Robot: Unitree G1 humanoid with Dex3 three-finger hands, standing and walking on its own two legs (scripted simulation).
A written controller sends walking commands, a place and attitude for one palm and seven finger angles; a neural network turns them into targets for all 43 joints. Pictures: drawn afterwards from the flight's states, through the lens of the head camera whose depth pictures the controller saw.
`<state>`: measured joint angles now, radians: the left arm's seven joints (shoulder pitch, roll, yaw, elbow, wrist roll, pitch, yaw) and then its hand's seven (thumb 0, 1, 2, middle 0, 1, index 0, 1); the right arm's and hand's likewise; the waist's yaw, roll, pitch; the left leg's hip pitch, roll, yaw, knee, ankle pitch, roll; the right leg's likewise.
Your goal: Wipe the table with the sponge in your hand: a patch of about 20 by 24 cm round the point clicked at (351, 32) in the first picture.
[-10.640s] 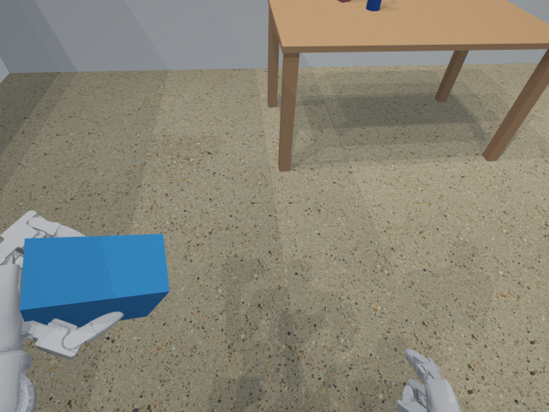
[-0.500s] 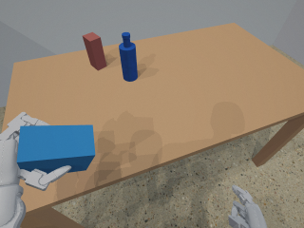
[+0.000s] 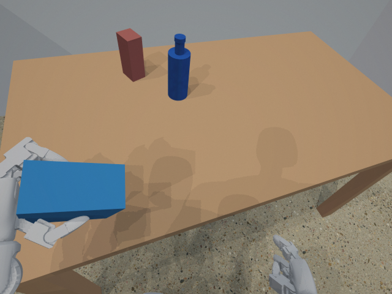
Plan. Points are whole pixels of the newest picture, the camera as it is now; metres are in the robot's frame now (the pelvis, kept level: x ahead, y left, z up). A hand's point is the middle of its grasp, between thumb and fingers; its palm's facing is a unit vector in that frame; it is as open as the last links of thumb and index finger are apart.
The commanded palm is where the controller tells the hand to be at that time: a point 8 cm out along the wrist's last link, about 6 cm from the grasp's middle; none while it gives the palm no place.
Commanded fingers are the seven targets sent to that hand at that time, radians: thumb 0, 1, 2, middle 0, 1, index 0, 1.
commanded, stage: come to a stop and stand still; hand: left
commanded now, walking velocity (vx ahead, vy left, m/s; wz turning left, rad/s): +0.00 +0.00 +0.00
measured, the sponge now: (87, 194) +0.23 +0.21 +0.12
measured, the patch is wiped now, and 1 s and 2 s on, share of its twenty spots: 0.00 0.00 0.00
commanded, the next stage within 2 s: look again from close up in 0.14 s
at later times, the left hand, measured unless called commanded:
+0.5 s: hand (61, 187) +0.23 +0.24 +0.14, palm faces +0.33 -0.86 -0.38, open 10.6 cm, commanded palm +0.17 +0.27 +0.18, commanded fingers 0.00 0.10 1.30 -1.20 -1.60 -1.20 -1.60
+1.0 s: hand (80, 184) +0.23 +0.21 +0.15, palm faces +0.32 -0.87 -0.37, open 10.6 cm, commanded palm +0.17 +0.24 +0.18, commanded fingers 0.00 0.10 1.30 -1.20 -1.60 -1.20 -1.60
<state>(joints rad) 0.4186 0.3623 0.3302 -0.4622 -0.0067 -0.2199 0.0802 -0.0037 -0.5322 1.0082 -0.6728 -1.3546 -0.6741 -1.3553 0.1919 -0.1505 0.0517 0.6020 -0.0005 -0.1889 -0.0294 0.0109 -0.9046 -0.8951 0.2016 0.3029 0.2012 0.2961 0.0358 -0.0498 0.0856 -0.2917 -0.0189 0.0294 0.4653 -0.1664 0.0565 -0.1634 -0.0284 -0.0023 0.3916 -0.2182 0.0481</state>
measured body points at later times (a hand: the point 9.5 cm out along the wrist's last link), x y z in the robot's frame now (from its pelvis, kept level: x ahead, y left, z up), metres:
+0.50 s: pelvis +0.01 -0.01 +0.00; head +0.04 +0.02 +0.45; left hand +0.21 +0.28 +0.16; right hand +0.18 -0.23 -0.07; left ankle +0.05 +0.08 -0.74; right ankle -0.01 -0.16 -0.74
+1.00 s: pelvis +0.01 -0.03 +0.00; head +0.04 -0.01 +0.45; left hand +0.21 +0.25 +0.17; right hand +0.19 -0.25 -0.07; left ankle +0.05 +0.08 -0.74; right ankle -0.01 -0.16 -0.74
